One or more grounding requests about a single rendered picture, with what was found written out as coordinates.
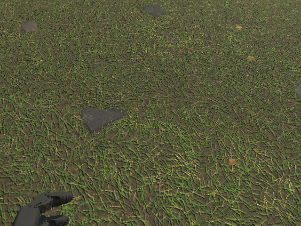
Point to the robot left hand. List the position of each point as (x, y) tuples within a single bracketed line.
[(29, 215)]

